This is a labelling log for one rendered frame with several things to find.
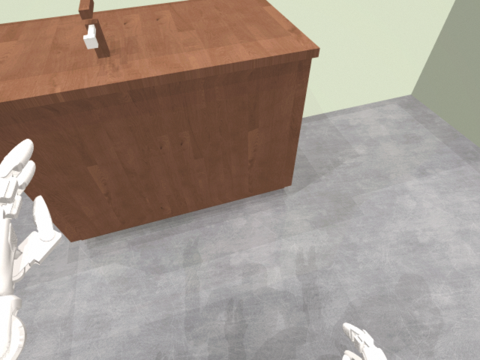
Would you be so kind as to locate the robot left forearm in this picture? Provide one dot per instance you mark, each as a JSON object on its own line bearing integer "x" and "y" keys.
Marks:
{"x": 13, "y": 333}

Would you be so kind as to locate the counter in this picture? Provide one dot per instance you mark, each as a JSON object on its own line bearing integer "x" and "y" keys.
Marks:
{"x": 183, "y": 106}

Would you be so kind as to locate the left robot hand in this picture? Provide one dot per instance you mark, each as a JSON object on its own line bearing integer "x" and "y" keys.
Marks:
{"x": 16, "y": 172}

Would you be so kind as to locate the tap lever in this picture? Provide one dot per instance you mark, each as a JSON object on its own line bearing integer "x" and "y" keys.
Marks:
{"x": 90, "y": 39}

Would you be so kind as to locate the right robot hand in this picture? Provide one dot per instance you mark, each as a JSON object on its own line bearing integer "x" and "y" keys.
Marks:
{"x": 363, "y": 342}

